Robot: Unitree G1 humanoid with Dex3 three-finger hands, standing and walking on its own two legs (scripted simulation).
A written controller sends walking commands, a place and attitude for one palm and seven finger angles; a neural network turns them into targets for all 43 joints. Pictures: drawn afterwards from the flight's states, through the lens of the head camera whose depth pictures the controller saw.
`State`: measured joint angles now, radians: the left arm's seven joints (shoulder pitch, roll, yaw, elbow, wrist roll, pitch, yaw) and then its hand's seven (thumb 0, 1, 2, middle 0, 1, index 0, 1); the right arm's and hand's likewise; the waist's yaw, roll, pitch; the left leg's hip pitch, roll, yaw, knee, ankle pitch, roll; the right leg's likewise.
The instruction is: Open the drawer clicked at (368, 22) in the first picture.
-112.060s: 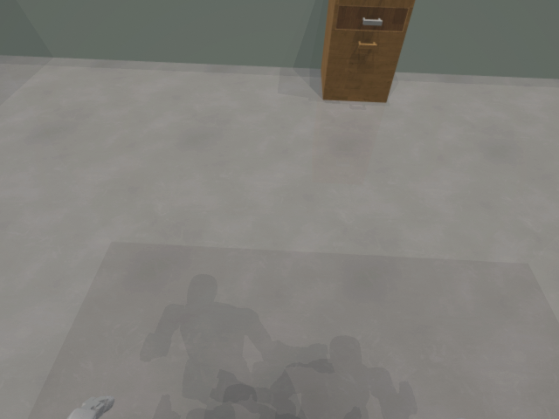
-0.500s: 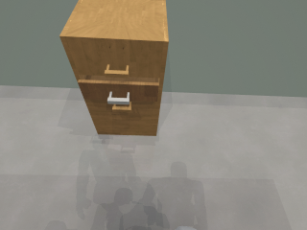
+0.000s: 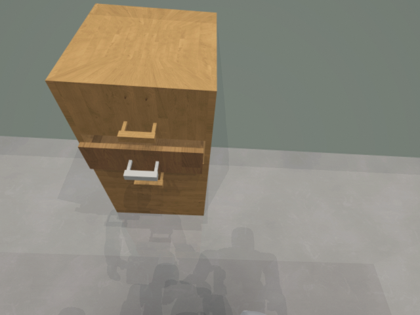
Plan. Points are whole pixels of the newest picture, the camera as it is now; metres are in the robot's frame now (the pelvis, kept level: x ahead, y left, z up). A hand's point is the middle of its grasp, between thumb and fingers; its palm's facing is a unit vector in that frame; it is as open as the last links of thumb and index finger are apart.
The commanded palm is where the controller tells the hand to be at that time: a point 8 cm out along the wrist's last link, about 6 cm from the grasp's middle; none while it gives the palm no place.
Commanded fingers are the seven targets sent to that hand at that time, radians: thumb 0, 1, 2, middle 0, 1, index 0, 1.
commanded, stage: come to a stop and stand still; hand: left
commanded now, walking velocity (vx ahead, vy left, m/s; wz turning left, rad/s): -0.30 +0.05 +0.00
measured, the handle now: (142, 169) +0.55 +0.22 -0.23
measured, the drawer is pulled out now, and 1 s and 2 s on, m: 0.05 0.05 0.05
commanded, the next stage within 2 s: look again from close up in 1.30 s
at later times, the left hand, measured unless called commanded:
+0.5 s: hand out of the picture +0.11 +0.22 -0.17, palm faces +0.05 -0.95 -0.29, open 7.4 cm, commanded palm none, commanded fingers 0.00 0.90 0.90 -0.20 -0.30 -0.20 -0.30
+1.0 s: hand (140, 314) +0.15 +0.14 -0.16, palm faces +0.00 -0.98 -0.20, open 7.4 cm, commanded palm none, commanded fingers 0.00 0.90 0.90 -0.20 -0.30 -0.20 -0.30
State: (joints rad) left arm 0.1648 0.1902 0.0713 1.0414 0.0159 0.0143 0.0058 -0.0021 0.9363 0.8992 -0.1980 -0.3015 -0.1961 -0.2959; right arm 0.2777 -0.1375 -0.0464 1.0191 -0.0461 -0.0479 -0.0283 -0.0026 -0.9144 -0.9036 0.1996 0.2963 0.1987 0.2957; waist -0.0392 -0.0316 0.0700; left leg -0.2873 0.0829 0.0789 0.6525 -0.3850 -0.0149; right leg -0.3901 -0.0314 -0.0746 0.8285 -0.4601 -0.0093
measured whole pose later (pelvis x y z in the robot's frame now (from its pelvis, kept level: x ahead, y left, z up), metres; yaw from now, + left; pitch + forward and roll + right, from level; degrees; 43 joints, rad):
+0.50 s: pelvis +0.07 +0.00 +0.01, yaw +0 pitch +2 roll +0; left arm 0.16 0.26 0.08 0.98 0.01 0.06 0.05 0.01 0.91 0.90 -0.20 -0.30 -0.20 -0.30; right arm 0.05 -0.23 -0.04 0.90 -0.03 0.03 -0.03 0.00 -0.91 -0.90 0.20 0.30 0.20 0.30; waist 0.03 -0.04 0.18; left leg -0.33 0.01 0.04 0.55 -0.26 0.02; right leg -0.38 0.00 0.05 1.07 -0.58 0.03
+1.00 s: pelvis +0.04 -0.03 +0.00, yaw -1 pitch -2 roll -1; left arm 0.22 0.18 0.01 0.87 0.02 0.02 0.03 0.01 0.91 0.90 -0.20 -0.30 -0.20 -0.30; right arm 0.26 -0.18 -0.03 0.91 -0.04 0.02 0.00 0.00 -0.91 -0.90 0.20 0.30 0.20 0.30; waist -0.01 -0.01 0.02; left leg -0.34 0.01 0.06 0.66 -0.28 0.05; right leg -0.22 0.00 -0.01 0.64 -0.38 0.01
